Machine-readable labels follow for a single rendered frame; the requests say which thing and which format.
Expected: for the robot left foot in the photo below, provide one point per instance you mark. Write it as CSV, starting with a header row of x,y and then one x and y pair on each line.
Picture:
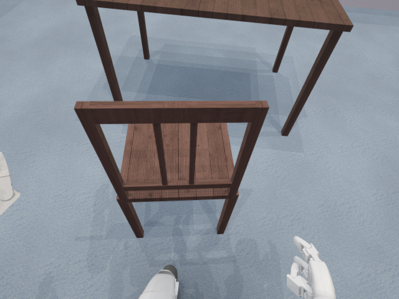
x,y
172,269

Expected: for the robot right hand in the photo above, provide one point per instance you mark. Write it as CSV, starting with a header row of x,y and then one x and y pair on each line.
x,y
316,280

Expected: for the robot left shin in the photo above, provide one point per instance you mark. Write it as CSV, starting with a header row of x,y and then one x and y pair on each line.
x,y
166,272

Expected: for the chair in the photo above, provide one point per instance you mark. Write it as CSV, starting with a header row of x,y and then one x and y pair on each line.
x,y
174,150

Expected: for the table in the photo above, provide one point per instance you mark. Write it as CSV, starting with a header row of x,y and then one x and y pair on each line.
x,y
315,14

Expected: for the robot left hand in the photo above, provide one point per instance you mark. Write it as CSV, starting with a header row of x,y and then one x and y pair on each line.
x,y
7,194

